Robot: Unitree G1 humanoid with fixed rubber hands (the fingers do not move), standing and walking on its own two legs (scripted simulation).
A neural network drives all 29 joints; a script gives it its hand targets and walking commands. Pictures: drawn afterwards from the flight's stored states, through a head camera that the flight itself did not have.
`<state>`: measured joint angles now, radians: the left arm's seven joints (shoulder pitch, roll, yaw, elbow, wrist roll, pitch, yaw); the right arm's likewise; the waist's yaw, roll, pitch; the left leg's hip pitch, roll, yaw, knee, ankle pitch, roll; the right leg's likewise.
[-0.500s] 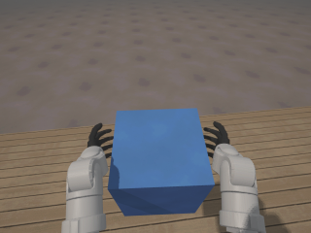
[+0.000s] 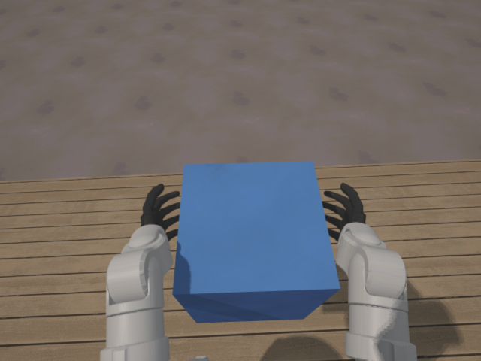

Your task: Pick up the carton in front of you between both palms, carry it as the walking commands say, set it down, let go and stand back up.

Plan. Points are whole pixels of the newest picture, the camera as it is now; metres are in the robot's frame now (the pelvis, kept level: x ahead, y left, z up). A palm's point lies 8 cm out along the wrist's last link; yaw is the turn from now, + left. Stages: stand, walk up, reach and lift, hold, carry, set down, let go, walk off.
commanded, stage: carry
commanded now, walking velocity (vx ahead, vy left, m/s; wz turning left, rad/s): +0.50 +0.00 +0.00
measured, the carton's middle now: (249, 249) +0.32 +0.01 +0.00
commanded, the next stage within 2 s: none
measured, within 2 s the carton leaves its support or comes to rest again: neither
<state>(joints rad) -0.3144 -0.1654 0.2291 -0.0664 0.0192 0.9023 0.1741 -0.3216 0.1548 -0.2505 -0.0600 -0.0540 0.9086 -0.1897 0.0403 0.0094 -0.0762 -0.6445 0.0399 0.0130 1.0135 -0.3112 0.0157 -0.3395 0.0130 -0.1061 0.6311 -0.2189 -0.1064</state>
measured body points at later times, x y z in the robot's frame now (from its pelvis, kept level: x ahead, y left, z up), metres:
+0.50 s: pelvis +0.29 +0.06 -0.05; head +0.31 +0.07 +0.40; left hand +0.62 +0.20 +0.01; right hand +0.60 -0.11 +0.01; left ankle +0.26 +0.09 -0.78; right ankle +0.33 -0.10 -0.72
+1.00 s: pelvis +0.60 +0.02 -0.11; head +0.62 +0.02 +0.34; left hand +0.91 +0.19 -0.05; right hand +0.93 -0.13 -0.05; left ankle +0.60 +0.16 -0.78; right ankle +0.60 -0.02 -0.84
